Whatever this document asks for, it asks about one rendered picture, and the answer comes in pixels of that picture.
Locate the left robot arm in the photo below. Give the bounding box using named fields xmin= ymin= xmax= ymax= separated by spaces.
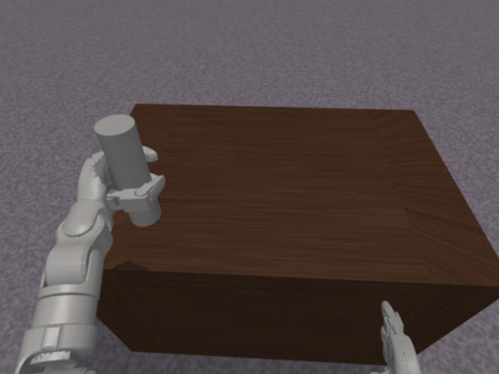
xmin=13 ymin=200 xmax=114 ymax=374

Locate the left robot hand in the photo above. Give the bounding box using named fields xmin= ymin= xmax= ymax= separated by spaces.
xmin=76 ymin=146 xmax=166 ymax=216

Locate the right robot hand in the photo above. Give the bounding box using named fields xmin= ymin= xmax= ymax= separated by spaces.
xmin=369 ymin=301 xmax=422 ymax=374

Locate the can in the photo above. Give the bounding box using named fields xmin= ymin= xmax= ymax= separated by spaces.
xmin=94 ymin=115 xmax=161 ymax=227

